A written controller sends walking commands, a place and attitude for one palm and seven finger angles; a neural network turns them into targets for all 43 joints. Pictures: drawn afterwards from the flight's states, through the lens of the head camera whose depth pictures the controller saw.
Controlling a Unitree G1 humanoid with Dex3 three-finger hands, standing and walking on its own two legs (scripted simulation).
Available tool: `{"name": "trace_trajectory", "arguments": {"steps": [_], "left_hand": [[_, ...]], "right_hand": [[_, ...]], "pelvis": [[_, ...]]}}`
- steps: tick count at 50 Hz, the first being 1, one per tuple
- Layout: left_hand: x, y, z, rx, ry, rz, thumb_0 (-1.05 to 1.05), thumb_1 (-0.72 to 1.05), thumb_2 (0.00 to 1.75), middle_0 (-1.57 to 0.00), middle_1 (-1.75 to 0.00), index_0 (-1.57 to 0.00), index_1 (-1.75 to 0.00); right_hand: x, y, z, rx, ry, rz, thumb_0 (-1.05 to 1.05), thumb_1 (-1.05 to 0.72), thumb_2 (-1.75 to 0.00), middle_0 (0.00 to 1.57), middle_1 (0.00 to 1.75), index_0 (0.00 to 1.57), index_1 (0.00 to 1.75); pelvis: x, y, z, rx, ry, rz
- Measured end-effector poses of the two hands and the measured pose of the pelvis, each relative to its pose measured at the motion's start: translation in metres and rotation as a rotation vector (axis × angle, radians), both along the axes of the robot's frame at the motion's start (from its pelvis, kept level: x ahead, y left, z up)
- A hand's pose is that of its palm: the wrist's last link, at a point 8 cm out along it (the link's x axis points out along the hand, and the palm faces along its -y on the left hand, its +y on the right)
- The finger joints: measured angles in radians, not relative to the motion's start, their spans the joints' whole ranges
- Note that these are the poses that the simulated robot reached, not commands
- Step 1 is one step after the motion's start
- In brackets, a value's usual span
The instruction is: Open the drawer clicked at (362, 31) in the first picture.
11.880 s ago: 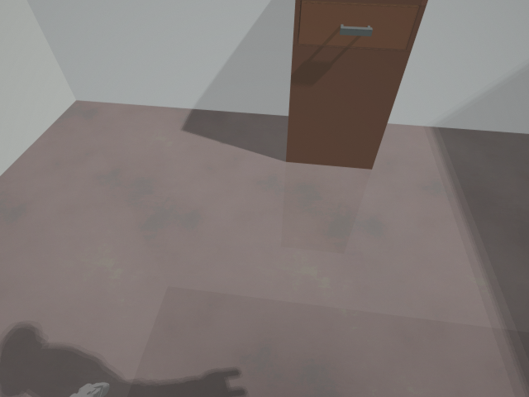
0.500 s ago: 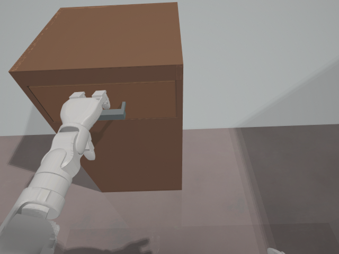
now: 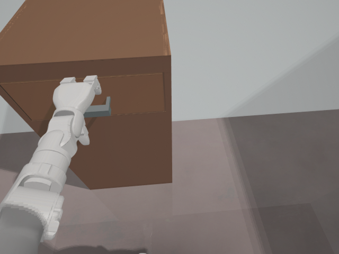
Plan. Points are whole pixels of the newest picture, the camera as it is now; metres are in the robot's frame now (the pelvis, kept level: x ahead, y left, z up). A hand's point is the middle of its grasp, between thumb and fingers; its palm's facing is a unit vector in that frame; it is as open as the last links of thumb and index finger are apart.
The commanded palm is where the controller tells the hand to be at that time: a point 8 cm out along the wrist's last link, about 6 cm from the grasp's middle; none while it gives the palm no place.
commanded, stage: move the hooked fingers above the handle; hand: left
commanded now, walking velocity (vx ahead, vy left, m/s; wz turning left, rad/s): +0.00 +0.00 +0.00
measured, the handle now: (90, 106) +0.53 +0.23 +0.01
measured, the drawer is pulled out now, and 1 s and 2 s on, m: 0.00 0.00 0.00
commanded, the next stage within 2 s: lower the fingers behind the handle in 0.76 s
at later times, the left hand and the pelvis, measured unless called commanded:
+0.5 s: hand (83, 109) +0.47 +0.22 +0.07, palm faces -0.01 -0.02 -1.00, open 13.8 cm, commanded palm +0.45 +0.21 +0.13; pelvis +0.00 +0.01 +0.00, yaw -1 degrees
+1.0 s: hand (83, 111) +0.46 +0.22 +0.06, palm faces -0.05 -0.03 -1.00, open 13.8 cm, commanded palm +0.45 +0.22 +0.12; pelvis +0.00 +0.00 +0.00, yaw +0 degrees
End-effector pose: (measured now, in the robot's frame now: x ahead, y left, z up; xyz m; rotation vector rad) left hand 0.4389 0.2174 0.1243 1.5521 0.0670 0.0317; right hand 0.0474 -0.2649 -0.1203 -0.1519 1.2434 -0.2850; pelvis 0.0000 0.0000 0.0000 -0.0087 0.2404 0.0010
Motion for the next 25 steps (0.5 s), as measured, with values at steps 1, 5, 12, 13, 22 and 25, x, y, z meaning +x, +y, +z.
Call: {"name": "trace_trajectory", "arguments": {"steps": [1,5,12,13,22,25], "left_hand": [[0.002,0.001,-0.001,0.002,0.004,0.006,0.0,-0.49,0.3,-0.32,-1.2,-0.32,-1.2],[0.01,0.003,-0.004,0.008,0.02,0.017,0.0,-0.49,0.3,-0.32,-1.2,-0.32,-1.2],[0.019,0.001,-0.007,-0.01,0.015,-0.007,0.0,-0.49,0.3,-0.32,-1.2,-0.32,-1.2],[0.019,0.0,-0.006,-0.011,0.008,-0.012,0.0,-0.49,0.3,-0.32,-1.2,-0.32,-1.2],[0.012,0.002,-0.002,-0.005,-0.022,0.009,0.0,-0.48,0.3,-0.32,-1.2,-0.32,-1.2],[0.008,0.001,-0.002,-0.003,-0.008,0.015,0.0,-0.49,0.3,-0.32,-1.2,-0.32,-1.2]], "right_hand": [[-0.004,0.0,0.0,-0.001,0.007,-0.005,0.0,-0.91,-0.9,0.2,0.3,0.2,0.3],[-0.018,0.0,0.0,-0.008,0.038,-0.025,0.0,-0.91,-0.9,0.21,0.3,0.2,0.3],[-0.04,0.0,0.001,-0.02,0.089,-0.053,0.0,-0.91,-0.9,0.21,0.3,0.2,0.3],[-0.043,0.001,0.001,-0.02,0.093,-0.056,0.0,-0.91,-0.9,0.21,0.3,0.2,0.3],[-0.04,0.007,-0.001,0.004,0.084,-0.061,0.0,-0.91,-0.9,0.2,0.3,0.2,0.29],[-0.032,0.009,-0.001,0.01,0.062,-0.049,0.0,-0.91,-0.9,0.21,0.3,0.2,0.29]], "pelvis": [[0.0,0.0,0.0,-0.001,0.003,-0.001],[-0.001,0.001,-0.001,-0.004,0.018,-0.002],[-0.001,0.004,-0.002,-0.009,0.035,-0.008],[-0.001,0.005,-0.003,-0.009,0.036,-0.009],[0.001,0.009,-0.001,-0.01,0.024,-0.017],[0.0,0.009,0.0,-0.009,0.013,-0.014]]}}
